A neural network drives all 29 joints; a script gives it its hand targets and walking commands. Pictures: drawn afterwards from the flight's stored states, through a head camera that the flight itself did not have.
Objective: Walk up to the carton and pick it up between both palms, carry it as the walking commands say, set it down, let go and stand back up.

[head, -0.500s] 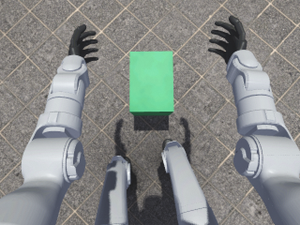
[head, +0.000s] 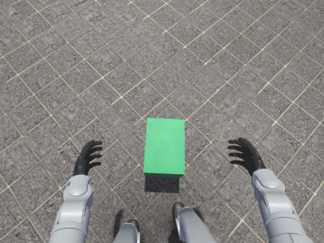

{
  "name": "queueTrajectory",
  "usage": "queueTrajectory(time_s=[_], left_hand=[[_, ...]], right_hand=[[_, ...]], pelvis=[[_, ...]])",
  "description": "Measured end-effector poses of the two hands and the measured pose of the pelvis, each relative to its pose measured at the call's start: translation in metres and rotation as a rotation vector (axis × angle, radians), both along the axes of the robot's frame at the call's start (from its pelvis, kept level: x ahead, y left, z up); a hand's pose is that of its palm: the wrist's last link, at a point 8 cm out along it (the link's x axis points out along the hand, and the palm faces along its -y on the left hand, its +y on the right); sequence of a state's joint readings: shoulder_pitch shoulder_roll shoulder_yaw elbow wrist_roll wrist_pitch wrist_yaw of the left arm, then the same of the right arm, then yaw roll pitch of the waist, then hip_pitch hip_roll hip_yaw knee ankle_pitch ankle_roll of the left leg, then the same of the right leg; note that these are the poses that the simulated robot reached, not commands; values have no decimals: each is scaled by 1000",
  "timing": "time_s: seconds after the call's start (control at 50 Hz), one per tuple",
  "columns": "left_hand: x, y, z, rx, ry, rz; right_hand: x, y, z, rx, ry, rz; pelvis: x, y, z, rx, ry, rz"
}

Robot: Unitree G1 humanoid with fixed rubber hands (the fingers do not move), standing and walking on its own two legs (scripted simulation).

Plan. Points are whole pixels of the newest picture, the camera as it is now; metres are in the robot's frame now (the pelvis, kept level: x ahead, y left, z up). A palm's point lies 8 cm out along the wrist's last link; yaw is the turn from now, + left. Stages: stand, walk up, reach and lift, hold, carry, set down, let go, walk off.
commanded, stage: let go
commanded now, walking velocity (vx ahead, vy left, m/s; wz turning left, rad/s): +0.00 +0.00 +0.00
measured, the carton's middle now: (164, 149) +0.45 -0.07 -0.62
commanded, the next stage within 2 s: stand in 0.82 s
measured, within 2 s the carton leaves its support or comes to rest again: neither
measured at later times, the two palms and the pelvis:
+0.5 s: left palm out of the picture +0.15 +0.25 -0.03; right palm (257, 214) +0.17 -0.21 -0.04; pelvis +0.00 +0.02 +0.04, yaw -1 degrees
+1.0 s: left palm out of the picture +0.14 +0.26 -0.04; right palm (280, 211) +0.17 -0.25 -0.03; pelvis +0.01 +0.01 +0.04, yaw -1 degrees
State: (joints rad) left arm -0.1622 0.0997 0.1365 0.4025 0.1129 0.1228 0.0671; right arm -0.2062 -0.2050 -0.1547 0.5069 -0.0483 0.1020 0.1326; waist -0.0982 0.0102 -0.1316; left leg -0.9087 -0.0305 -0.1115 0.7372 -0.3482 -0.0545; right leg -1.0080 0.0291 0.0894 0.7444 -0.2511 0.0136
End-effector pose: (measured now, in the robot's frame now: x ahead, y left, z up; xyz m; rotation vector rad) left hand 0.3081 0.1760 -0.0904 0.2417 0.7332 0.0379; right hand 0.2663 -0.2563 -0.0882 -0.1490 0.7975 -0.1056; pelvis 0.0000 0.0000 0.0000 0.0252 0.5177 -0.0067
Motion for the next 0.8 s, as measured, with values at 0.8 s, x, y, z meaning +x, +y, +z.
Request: queueTrajectory(time_s=[0.8], left_hand=[[-138, 39, 63, 11, 74, -22]], right_hand=[[-106, 13, 46, -19, 93, -20]], pelvis=[[5, -3, 38, -36, -508, -23]])
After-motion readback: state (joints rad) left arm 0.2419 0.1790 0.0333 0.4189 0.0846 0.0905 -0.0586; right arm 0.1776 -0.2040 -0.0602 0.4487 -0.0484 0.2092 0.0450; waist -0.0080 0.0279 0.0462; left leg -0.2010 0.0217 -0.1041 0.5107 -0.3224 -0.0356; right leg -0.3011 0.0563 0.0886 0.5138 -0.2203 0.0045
